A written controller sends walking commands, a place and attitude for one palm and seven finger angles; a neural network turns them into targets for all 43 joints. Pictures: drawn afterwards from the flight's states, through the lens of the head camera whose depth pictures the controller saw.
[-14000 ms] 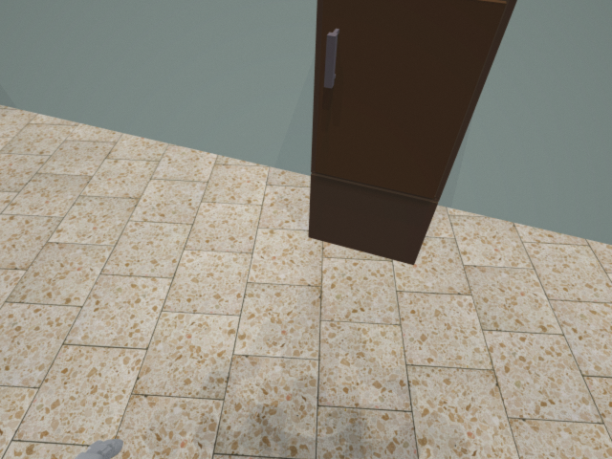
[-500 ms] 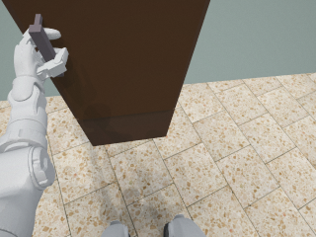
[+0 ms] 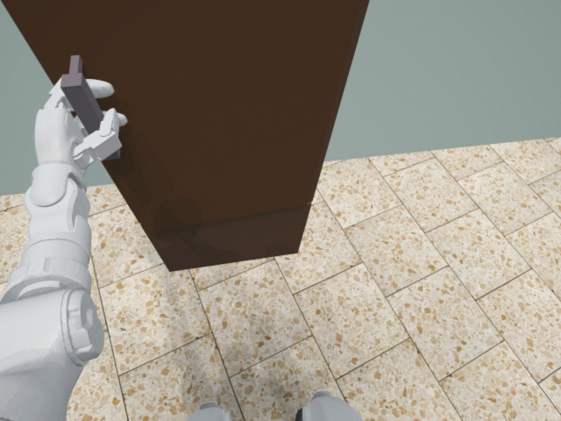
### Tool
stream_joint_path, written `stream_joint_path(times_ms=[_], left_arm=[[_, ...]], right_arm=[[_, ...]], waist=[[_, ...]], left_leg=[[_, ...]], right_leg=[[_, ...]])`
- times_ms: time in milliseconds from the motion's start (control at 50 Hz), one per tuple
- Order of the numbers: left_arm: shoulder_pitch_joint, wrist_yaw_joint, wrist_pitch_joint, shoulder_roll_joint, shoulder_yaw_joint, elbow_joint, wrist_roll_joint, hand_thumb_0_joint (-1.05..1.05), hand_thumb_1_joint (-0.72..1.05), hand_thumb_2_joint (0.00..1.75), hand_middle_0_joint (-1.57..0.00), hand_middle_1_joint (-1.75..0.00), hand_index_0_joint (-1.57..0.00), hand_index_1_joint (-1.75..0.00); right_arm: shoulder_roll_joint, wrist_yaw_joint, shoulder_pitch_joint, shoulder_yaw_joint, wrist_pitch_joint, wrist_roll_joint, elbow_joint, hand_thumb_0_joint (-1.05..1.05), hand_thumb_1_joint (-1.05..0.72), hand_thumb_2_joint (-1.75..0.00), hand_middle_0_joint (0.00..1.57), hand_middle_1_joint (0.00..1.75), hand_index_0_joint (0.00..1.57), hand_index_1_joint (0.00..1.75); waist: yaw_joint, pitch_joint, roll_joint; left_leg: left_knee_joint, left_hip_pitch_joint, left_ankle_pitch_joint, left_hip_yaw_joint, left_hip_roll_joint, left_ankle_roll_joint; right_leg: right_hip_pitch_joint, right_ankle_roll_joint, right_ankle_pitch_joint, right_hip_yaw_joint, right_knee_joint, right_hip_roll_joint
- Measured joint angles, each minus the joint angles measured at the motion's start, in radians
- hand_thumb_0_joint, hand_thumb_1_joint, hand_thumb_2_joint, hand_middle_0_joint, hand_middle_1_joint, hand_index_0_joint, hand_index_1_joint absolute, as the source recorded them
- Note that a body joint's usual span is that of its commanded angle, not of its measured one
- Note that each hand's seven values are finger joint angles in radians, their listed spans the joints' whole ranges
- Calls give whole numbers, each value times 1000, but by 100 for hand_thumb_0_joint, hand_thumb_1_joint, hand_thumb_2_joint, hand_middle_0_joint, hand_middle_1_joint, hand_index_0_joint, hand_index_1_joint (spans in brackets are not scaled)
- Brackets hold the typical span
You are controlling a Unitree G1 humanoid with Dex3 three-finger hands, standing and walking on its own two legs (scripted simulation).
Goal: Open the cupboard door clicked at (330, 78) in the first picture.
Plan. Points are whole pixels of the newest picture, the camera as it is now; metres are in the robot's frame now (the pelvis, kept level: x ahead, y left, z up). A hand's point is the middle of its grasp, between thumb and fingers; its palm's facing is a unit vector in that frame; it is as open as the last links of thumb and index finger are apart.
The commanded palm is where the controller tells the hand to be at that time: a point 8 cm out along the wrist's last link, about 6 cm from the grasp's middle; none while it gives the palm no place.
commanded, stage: pull the door open along its arc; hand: left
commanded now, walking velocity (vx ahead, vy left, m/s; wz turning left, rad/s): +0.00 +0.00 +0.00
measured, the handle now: (95, 110) +0.54 +0.23 +0.09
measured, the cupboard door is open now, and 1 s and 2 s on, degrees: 3 43 43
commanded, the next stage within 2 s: open thumb and fingers to let go in 0.84 s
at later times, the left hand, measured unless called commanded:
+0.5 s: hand (159, 218) +0.36 +0.13 +0.10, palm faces +0.38 -0.92 +0.05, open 6.0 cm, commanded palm +0.30 +0.16 +0.09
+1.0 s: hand (233, 274) +0.28 +0.04 +0.10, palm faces +0.44 -0.90 -0.02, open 6.2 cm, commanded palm +0.24 +0.08 +0.09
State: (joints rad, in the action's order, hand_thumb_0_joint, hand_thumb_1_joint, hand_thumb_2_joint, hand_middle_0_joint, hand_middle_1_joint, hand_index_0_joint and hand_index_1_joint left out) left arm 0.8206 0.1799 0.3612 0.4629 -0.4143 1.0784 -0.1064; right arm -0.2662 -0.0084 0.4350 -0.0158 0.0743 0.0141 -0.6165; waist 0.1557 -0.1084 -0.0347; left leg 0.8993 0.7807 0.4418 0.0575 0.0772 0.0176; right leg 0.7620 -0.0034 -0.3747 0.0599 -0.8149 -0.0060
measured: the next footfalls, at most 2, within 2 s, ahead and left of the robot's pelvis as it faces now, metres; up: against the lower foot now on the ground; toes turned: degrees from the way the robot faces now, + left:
none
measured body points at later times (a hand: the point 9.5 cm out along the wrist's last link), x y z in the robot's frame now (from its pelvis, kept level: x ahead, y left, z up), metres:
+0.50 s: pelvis -0.01 -0.02 +0.01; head +0.03 -0.02 +0.46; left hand +0.33 +0.17 +0.10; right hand +0.15 -0.24 -0.09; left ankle -0.01 +0.10 -0.69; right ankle +0.00 -0.13 -0.69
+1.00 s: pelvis +0.00 -0.05 +0.02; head +0.00 -0.07 +0.47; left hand +0.26 +0.09 +0.10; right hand +0.18 -0.26 -0.08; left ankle -0.01 +0.10 -0.69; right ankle +0.00 -0.13 -0.69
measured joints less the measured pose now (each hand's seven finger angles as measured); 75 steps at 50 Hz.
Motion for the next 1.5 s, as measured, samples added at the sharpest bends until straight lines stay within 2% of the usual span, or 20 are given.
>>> stream_joint_path(times_ms=[100, 220, 300, 420, 600, 700, 760, 940, 1120, 1220, 1420, 1500], left_arm=[[-152, 0, -10, -69, 29, -149, -36, 1, 71, 75, -36, -135, -36, -135], [-336, -19, -31, -161, 96, -346, -66, 1, 70, 73, -37, -135, -36, -135], [-423, -151, -57, -268, 148, -477, -71, 2, 68, 72, -37, -135, -37, -135], [-521, -396, -85, -405, 246, -628, 10, 2, 68, 75, -35, -135, -37, -133], [-629, -675, -147, -532, 400, -752, 114, 2, 68, 77, -33, -135, -37, -133], [-688, -767, -189, -574, 466, -812, 157, 1, 69, 78, -32, -135, -37, -133], [-748, -788, -209, -592, 509, -866, 174, 1, 69, 76, -33, -135, -36, -134], [-929, -764, -243, -554, 653, -1018, 183, 2, 67, 72, -34, -134, -35, -134], [-840, -791, -253, -572, 615, -957, 185, 1, 58, 75, -37, -133, -37, -133], [-854, -775, -255, -570, 618, -971, 186, 1, 40, 68, -36, -130, -37, -130], [-873, -759, -258, -565, 629, -989, 179, 1, -18, 44, -33, -124, -35, -123], [-869, -764, -263, -564, 638, -990, 184, 0, -34, 37, -32, -118, -33, -117]], right_arm=[[6, -7, -4, 9, 5, -15, 16, 1, -90, -90, 21, 30, 20, 30], [16, -9, -43, 15, -6, -30, 42, 1, -90, -90, 21, 30, 20, 30], [23, -15, -87, 22, -33, -29, 50, 1, -90, -90, 21, 30, 20, 30], [41, -32, -159, 23, -66, -1, 58, 1, -90, -90, 20, 30, 20, 30], [72, -28, -212, 12, -66, 36, 44, 1, -90, -90, 20, 30, 20, 30], [79, -23, -220, 15, -57, 50, 34, 1, -90, -90, 21, 30, 20, 30], [79, -22, -215, 21, -51, 53, 33, 1, -90, -90, 21, 30, 20, 30], [78, -6, -221, 20, -51, 49, 39, 1, -90, -90, 20, 30, 20, 30], [75, 16, -276, 17, -50, 57, 14, 1, -90, -90, 20, 30, 20, 30], [83, 11, -271, 17, -46, 54, 29, 1, -90, -90, 20, 30, 20, 30], [88, 14, -255, 10, -35, 51, 30, 1, -90, -90, 20, 30, 20, 30], [89, 12, -251, 11, -33, 50, 30, 1, -90, -90, 21, 30, 20, 30]], waist=[[-25, -15, -1], [-57, -21, 1], [-86, -16, -1], [-118, -9, 1], [-146, 5, 5], [-152, 10, 4], [-155, 10, 1], [-142, 26, -8], [-158, 41, -3], [-165, 30, -3], [-162, 29, -4], [-159, 29, 0]], left_leg=[[-35, -60, -4, 12, 0, -1], [-72, -133, -14, 17, -4, -4], [-89, -166, -23, 15, -11, -7], [-99, -193, -37, 7, -22, -13], [-115, -243, -53, -22, -31, -31], [-124, -266, -59, -37, -30, -43], [-130, -282, -59, -42, -28, -49], [-154, -348, -60, -58, -20, -61], [-157, -334, -71, -76, -25, -64], [-156, -326, -70, -73, -30, -68], [-143, -330, -61, -66, -34, -60], [-133, -324, -57, -61, -34, -55]], right_leg=[[-51, 0, 4, -12, 27, -2], [-118, 2, 7, -16, 52, 0], [-150, 3, 10, -13, 61, 6], [-171, 9, 6, -5, 48, 17], [-223, 28, -6, 23, 38, 25], [-248, 40, -11, 38, 40, 23], [-263, 46, -15, 43, 41, 21], [-332, 62, -25, 60, 60, 11], [-324, 68, -24, 76, 58, 16], [-311, 65, -29, 73, 48, 22], [-317, 55, -30, 65, 45, 25], [-311, 51, -28, 60, 40, 26]])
